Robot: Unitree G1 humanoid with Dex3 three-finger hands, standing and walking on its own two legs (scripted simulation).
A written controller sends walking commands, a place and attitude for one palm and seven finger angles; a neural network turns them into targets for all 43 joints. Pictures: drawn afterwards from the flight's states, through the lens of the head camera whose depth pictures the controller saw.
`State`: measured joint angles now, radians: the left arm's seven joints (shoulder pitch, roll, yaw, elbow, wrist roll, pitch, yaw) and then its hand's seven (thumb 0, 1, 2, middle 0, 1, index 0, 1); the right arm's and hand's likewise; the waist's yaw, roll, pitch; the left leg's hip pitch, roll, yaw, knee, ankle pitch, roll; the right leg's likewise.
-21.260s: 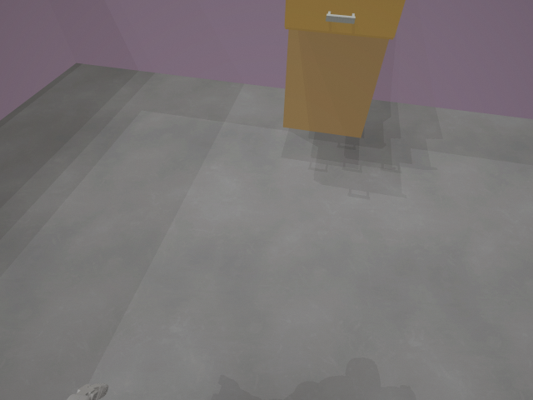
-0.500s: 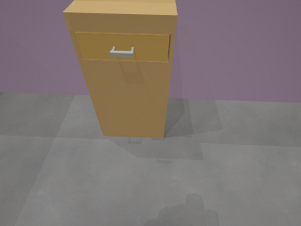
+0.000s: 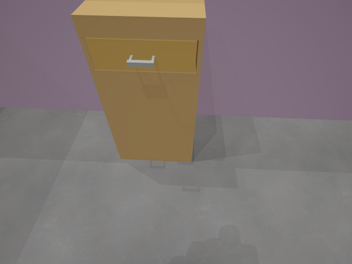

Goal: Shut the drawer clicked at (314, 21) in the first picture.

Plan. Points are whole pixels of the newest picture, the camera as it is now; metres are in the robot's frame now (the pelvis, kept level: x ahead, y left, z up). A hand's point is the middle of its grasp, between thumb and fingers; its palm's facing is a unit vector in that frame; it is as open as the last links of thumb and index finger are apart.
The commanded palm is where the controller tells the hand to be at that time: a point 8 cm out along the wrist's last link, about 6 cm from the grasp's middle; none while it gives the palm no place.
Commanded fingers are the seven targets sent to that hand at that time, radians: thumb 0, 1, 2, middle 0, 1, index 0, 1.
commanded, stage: look to check the result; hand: left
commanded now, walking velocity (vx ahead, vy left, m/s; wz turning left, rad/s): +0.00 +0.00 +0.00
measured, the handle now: (141, 60) +0.84 +0.19 +0.01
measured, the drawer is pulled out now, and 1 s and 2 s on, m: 0.00 0.00 0.00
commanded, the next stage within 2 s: stand and wait in 0.06 s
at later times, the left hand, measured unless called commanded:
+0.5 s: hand out of the picture -0.01 +0.15 -0.18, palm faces +0.05 -0.98 -0.18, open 7.3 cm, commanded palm none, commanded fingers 0.00 0.90 0.90 -0.20 -0.30 -0.20 -0.30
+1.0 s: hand out of the picture +0.01 +0.15 -0.17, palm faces +0.04 -0.98 -0.18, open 7.3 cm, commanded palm none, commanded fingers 0.00 0.90 0.90 -0.20 -0.30 -0.20 -0.30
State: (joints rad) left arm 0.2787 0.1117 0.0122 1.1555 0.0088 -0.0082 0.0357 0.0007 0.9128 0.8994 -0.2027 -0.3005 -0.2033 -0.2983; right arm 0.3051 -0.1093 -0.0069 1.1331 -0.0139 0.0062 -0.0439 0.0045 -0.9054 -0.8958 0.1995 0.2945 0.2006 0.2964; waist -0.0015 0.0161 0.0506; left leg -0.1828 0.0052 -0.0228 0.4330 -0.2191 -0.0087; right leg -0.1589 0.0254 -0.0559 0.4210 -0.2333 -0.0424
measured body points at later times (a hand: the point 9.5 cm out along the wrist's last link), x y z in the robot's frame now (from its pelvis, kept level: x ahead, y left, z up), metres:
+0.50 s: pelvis +0.01 -0.01 +0.00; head +0.02 -0.02 +0.45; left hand -0.01 +0.20 -0.16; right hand -0.02 -0.21 -0.17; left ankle +0.01 +0.13 -0.74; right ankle +0.00 -0.09 -0.74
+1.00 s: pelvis +0.01 -0.01 +0.00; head +0.03 -0.02 +0.45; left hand +0.01 +0.20 -0.16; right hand -0.01 -0.22 -0.17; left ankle +0.01 +0.13 -0.74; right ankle +0.00 -0.09 -0.74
